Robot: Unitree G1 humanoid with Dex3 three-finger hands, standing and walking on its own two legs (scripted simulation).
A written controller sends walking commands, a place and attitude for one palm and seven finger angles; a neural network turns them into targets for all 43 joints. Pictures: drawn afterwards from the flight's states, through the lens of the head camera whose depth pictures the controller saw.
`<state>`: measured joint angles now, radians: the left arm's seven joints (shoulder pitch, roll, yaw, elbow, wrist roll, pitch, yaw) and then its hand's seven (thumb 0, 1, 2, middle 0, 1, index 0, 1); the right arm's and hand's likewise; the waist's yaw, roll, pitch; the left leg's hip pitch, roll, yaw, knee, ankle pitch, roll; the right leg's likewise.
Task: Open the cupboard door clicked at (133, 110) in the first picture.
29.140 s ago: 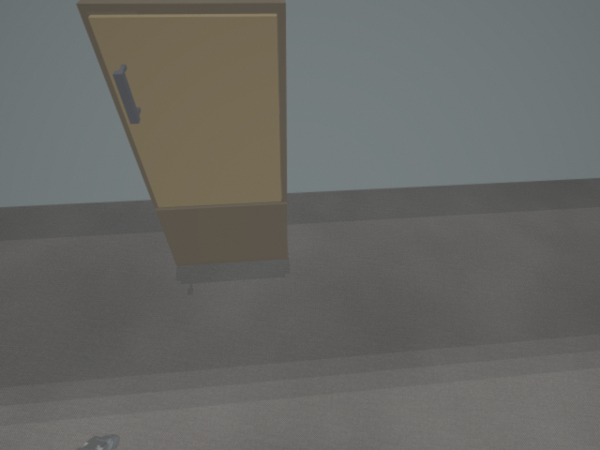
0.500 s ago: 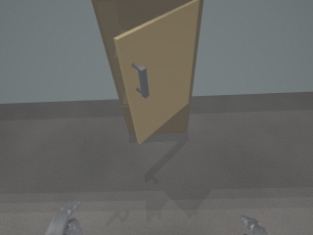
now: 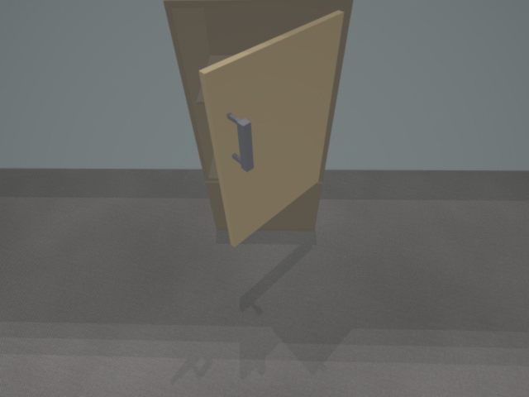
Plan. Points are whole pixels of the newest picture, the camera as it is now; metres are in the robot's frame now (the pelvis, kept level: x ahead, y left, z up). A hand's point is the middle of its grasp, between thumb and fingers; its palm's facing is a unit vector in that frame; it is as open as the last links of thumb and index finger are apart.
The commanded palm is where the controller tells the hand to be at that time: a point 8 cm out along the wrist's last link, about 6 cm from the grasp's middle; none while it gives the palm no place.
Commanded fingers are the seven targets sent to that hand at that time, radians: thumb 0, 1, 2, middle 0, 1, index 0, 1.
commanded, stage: let the arm hang, fingers relaxed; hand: left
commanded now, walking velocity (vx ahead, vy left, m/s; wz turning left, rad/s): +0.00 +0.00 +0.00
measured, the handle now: (239, 142) +0.62 +0.09 +0.02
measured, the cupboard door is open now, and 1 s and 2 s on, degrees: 45 45 45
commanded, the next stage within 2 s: look to check the result in 0.40 s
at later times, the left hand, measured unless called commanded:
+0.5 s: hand out of the picture +0.01 +0.16 -0.17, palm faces +0.05 -0.98 -0.18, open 7.3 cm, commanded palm none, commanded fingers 0.00 0.90 0.90 -0.20 -0.30 -0.20 -0.30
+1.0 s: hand out of the picture +0.02 +0.16 -0.17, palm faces +0.04 -0.98 -0.19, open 7.3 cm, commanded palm none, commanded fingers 0.00 0.90 0.90 -0.20 -0.30 -0.20 -0.30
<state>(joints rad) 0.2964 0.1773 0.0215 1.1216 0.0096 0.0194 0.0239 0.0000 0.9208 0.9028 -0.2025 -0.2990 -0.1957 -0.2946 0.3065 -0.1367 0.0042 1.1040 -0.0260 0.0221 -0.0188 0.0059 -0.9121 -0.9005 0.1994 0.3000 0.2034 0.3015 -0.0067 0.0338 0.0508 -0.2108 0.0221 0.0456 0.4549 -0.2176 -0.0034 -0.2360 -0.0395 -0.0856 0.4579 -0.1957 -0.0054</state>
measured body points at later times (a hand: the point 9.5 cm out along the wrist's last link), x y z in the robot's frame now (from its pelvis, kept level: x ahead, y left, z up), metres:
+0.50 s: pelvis +0.01 +0.00 +0.00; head +0.02 +0.00 +0.45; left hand +0.01 +0.22 -0.16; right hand -0.01 -0.21 -0.16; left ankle +0.02 +0.12 -0.74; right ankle +0.03 -0.12 -0.74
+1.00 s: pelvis +0.02 +0.00 +0.00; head +0.04 -0.01 +0.45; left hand +0.02 +0.22 -0.16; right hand +0.01 -0.21 -0.16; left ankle +0.02 +0.12 -0.74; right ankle +0.03 -0.12 -0.74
